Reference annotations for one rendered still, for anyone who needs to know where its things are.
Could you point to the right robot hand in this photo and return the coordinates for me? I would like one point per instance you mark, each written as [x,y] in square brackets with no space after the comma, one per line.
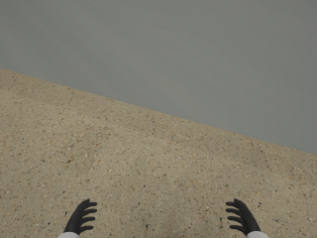
[246,218]

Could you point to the left robot hand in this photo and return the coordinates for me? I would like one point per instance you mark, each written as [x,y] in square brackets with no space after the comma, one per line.
[76,219]

